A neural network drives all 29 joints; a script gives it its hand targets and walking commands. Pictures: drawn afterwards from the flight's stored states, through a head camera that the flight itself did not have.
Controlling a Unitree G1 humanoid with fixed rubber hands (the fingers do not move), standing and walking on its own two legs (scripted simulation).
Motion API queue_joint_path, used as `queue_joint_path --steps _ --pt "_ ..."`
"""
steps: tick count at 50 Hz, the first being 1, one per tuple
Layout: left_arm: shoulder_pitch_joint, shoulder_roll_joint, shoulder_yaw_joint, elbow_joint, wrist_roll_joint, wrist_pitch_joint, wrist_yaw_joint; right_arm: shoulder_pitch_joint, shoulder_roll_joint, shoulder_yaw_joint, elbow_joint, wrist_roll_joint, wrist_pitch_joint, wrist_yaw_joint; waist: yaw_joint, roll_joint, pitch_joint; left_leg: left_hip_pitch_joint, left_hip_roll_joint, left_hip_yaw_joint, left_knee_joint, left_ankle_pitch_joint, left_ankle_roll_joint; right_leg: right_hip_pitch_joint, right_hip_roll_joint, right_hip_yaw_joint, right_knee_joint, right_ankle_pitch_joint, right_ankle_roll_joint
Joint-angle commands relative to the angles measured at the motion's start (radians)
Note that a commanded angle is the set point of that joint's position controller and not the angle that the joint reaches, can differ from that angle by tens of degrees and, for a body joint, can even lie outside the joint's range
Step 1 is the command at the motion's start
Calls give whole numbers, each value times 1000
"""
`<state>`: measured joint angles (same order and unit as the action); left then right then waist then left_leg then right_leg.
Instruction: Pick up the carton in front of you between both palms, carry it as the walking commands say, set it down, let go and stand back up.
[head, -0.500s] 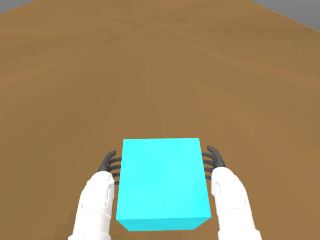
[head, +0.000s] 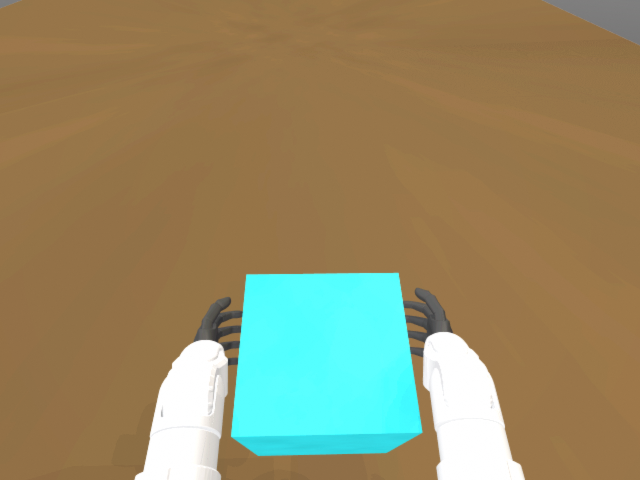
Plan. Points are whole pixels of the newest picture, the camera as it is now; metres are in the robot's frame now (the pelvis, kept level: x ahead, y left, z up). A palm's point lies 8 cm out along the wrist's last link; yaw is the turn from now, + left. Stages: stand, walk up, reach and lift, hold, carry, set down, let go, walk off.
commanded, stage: carry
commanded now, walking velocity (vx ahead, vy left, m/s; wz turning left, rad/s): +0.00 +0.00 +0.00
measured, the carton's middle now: (322, 371) +0.32 +0.00 -0.06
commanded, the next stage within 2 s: hold in 0.06 s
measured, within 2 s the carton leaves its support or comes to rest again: neither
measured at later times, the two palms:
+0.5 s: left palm (195, 365) +0.27 +0.16 +0.03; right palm (416, 326) +0.33 -0.13 +0.04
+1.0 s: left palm (234, 390) +0.34 +0.15 -0.16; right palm (399, 379) +0.35 -0.14 -0.16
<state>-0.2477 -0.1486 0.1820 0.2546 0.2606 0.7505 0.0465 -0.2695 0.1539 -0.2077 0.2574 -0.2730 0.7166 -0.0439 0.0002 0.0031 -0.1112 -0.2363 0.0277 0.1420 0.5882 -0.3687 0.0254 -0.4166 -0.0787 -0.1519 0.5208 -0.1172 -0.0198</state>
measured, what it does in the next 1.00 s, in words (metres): lowers itself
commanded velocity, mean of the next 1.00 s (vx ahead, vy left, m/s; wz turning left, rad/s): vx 0.00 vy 0.00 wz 0.00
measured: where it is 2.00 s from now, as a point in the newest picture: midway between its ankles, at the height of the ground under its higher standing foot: outside the picture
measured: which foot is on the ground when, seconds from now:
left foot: down 0.00-1.00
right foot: down 0.00-1.00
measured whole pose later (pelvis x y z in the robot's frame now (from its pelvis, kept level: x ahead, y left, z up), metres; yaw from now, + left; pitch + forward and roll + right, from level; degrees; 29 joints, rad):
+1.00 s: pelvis -0.04 -0.03 -0.09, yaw +9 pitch +30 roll +2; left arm -0.64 -0.08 0.35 0.62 0.22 0.18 0.05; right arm -0.57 0.23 -0.42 0.43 -0.26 0.18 -0.17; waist -0.05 0.04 -0.06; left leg -1.19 -0.09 -0.08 1.10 -0.44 -0.02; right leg -1.30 0.03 0.07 1.00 -0.23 0.01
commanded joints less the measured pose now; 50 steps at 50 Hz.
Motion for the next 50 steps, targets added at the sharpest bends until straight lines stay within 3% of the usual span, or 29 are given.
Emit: queue_joint_path --steps 1,3,4,5,6,8,9,14,18,23,27,30,33,35,39,44,47,50 --pt "-579 -938 -555 -127 -294 -79 -270 -460 979 558 -33 277 -31 271 1 -5 -265 -39 121 -118 -133 137 14 216 -89 115 -43 106 -12" --pt "-578 -938 -556 -128 -295 -79 -270 -459 978 559 -34 278 -31 271 1 -4 -265 -39 121 -118 -133 138 15 216 -89 115 -43 106 -12" --pt "-528 -976 -527 -100 -286 -98 -283 -365 994 555 -70 293 -33 281 -15 150 -133 -191 -41 -280 -260 283 25 579 171 195 6 222 -15" --pt "-530 -981 -515 -90 -262 -127 -275 -434 974 570 -122 286 -46 293 17 132 -155 -211 -38 -290 -271 245 34 635 155 215 6 245 -10" --pt "-517 -961 -496 -83 -241 -135 -271 -447 981 579 -121 284 -44 299 19 74 -134 -148 -45 -286 -265 281 38 600 162 215 -11 259 3" --pt "-517 -951 -494 -82 -239 -146 -260 -444 963 597 -119 284 -46 300 24 64 -135 -99 -58 -276 -287 224 37 598 167 210 -30 218 20" --pt "-535 -944 -498 -82 -242 -146 -262 -450 970 604 -109 280 -48 301 24 30 -133 -62 -66 -268 -282 258 28 567 176 205 -43 204 22" --pt "-604 -953 -534 -67 -282 -152 -284 -419 971 575 -66 253 -59 279 -27 17 -133 -88 -65 -269 -293 182 15 599 175 209 -68 149 19" --pt "-659 -941 -523 -30 -275 -161 -303 -441 989 530 -21 230 -66 271 -49 7 -107 -140 -69 -268 -295 113 18 626 168 213 -76 116 18" --pt "-754 -907 -370 142 -169 -214 -329 -565 1028 406 143 179 -100 273 -29 -4 -56 -251 -78 -253 -253 -20 41 630 155 230 -59 -34 28" --pt "-831 -848 -187 287 -46 -287 -328 -663 1010 251 298 101 -158 262 -10 -9 -38 -317 -99 -239 -157 -26 50 536 145 256 -30 -113 29" --pt "-825 -752 -62 366 42 -347 -304 -662 925 132 368 28 -219 222 -9 -11 -44 -392 -114 -233 -77 14 48 438 144 271 15 -83 29" --pt "-790 -671 -6 411 89 -425 -288 -619 845 61 398 -29 -306 182 -21 -11 -99 -493 -132 -227 3 64 37 338 146 279 85 46 30" --pt "-787 -661 -23 424 84 -489 -287 -613 842 72 392 -37 -376 165 -25 -15 -185 -556 -145 -223 51 93 31 304 144 283 138 158 28" --pt "-847 -710 -144 425 18 -612 -289 -684 902 190 367 0 -509 147 -24 -8 -425 -696 -168 -212 141 128 10 266 154 275 263 279 34" --pt "-950 -763 -322 330 -84 -677 -279 -797 941 374 284 73 -583 137 -30 0 -808 -891 -185 -188 278 189 -18 248 170 261 439 385 39" --pt "-997 -783 -397 277 -137 -669 -268 -838 937 440 223 101 -578 144 -52 5 -971 -937 -191 -184 364 192 -27 146 183 231 530 349 44" --pt "-1026 -818 -425 286 -158 -631 -267 -859 941 460 221 110 -543 163 -69 27 -983 -958 -195 -180 425 132 -34 -55 200 196 579 206 48"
